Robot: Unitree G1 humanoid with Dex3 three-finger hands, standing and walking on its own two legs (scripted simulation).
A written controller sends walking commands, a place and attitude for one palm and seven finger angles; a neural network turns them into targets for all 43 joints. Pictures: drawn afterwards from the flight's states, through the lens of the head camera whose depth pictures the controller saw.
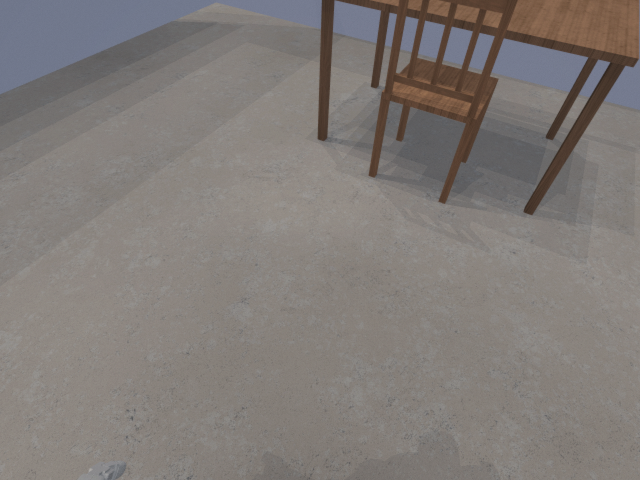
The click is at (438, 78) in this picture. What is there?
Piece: chair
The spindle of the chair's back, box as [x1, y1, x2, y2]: [430, 3, 457, 84]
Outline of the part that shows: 454,3 450,4 430,83 431,84 436,83 457,4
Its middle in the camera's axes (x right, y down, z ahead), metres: +0.44 -0.70 +1.40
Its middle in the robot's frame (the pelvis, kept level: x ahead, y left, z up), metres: +1.52 -0.38 -0.09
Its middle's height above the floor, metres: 0.68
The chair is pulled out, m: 0.00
